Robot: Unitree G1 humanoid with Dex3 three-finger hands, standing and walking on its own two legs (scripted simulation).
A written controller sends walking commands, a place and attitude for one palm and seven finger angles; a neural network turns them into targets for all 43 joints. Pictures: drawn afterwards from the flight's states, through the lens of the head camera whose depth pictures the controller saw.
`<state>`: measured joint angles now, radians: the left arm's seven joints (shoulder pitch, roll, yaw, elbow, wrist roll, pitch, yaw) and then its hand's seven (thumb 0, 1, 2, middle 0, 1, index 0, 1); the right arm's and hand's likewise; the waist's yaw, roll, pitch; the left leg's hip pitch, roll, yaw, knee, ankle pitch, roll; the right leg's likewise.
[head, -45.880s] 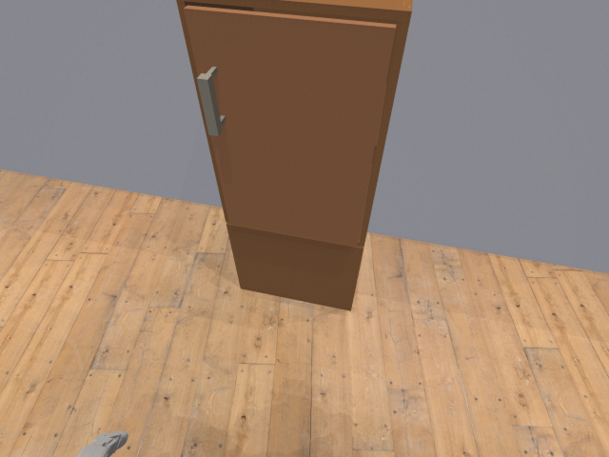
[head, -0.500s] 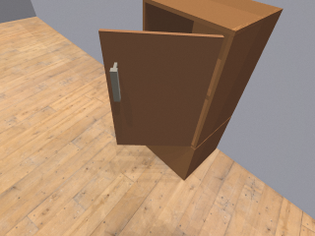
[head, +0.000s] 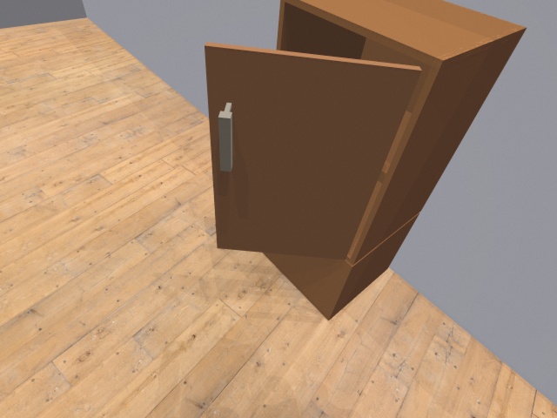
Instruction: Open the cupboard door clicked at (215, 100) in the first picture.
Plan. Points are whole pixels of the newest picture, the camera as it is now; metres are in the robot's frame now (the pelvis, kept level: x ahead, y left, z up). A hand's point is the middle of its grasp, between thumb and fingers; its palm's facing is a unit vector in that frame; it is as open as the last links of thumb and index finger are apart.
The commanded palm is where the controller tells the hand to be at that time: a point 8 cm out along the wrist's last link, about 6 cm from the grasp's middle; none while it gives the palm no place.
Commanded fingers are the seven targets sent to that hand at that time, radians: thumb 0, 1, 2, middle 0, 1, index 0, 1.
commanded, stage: shuffle to correct the standing spot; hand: left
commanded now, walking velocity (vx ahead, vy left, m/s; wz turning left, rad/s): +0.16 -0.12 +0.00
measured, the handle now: (227, 137) +0.62 +0.14 +0.07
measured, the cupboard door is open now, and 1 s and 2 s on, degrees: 47 47 47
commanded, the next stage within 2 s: come to a stop and stand still in 0.26 s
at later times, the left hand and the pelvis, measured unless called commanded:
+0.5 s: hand out of the picture +0.16 +0.10 -0.17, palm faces +0.05 -0.98 -0.21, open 7.1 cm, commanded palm none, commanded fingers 0.00 0.90 0.90 -0.20 -0.30 -0.20 -0.30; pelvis +0.09 -0.07 +0.00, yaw +0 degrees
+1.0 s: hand out of the picture +0.09 +0.09 -0.17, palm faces +0.06 -0.97 -0.25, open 7.4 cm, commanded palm none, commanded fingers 0.00 0.90 0.90 -0.20 -0.30 -0.20 -0.30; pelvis +0.07 -0.10 +0.00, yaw +0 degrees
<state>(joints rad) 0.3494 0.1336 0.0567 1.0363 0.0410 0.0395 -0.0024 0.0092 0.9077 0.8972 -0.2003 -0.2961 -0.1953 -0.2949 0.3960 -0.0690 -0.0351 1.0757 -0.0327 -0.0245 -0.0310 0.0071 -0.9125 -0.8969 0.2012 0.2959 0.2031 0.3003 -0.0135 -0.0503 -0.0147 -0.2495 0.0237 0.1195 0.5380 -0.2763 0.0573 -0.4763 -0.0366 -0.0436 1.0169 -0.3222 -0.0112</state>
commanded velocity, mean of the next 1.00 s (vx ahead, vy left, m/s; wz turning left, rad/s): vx -0.02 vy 0.00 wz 0.00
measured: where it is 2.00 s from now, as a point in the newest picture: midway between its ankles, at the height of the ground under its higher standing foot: outside the picture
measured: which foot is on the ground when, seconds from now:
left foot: down 0.00-0.36, up 0.38-0.56, down 0.58-0.84, up 0.86-1.00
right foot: up 0.00-0.34, down 0.36-1.00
